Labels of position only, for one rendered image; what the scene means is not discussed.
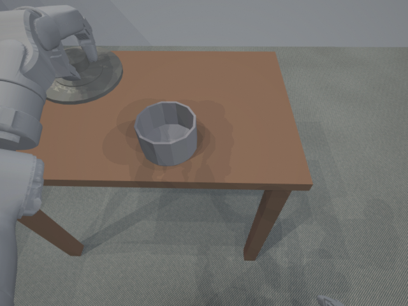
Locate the robot left forearm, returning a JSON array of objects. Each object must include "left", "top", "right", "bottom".
[{"left": 0, "top": 6, "right": 61, "bottom": 151}]

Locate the robot left hand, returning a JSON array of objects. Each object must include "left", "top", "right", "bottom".
[{"left": 36, "top": 5, "right": 98, "bottom": 81}]

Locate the lid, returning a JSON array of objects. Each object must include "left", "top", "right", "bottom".
[{"left": 46, "top": 46, "right": 123, "bottom": 105}]

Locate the table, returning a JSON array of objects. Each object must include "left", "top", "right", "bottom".
[{"left": 16, "top": 51, "right": 313, "bottom": 261}]

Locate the pot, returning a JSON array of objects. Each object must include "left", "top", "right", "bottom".
[{"left": 134, "top": 101, "right": 197, "bottom": 166}]

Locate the knob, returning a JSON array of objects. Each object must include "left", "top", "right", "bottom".
[{"left": 65, "top": 48, "right": 89, "bottom": 73}]

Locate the robot left upper arm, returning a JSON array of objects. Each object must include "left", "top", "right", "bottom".
[{"left": 0, "top": 149, "right": 45, "bottom": 306}]

